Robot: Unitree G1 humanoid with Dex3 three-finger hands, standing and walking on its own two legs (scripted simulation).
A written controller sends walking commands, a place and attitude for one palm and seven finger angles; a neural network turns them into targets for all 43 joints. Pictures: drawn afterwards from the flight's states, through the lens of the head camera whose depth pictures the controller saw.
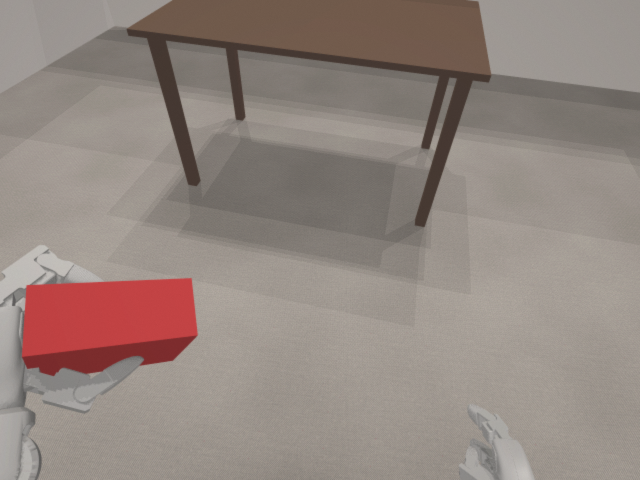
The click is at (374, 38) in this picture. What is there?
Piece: table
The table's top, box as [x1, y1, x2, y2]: [127, 0, 490, 82]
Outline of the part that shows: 127,28 128,35 488,82 490,77 490,70 478,1 172,0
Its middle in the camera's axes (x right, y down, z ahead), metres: +0.00 -0.89 +1.54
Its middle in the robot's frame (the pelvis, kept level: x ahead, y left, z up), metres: +1.75 +0.10 -0.05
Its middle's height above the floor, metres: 0.72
